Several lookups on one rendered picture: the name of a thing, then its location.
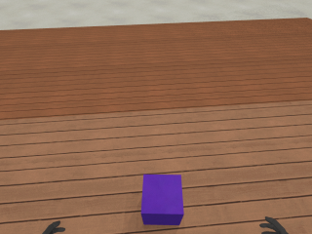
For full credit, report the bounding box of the robot right hand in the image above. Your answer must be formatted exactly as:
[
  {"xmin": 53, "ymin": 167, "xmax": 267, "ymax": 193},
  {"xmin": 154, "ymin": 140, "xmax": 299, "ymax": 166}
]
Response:
[{"xmin": 259, "ymin": 216, "xmax": 289, "ymax": 234}]

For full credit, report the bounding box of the robot left hand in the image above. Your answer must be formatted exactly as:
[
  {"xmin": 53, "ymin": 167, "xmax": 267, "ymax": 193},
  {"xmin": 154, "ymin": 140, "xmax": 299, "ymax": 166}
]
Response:
[{"xmin": 42, "ymin": 220, "xmax": 65, "ymax": 234}]

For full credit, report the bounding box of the carton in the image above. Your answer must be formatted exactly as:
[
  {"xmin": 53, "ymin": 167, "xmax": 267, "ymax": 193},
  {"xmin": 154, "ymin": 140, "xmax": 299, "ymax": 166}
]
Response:
[{"xmin": 140, "ymin": 174, "xmax": 184, "ymax": 225}]

